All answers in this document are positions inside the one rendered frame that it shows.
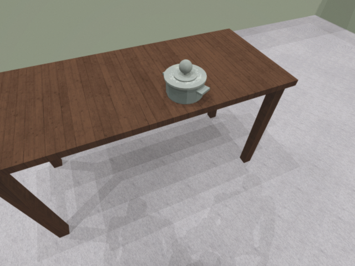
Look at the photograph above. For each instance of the lid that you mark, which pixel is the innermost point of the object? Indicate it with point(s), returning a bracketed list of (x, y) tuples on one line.
[(178, 80)]

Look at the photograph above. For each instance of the table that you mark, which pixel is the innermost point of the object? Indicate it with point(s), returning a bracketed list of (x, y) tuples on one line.
[(54, 110)]

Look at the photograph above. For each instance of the pot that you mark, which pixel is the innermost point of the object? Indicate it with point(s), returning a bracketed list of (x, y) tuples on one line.
[(186, 96)]

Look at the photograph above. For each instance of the knob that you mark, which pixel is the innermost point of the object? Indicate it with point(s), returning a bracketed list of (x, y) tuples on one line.
[(185, 66)]

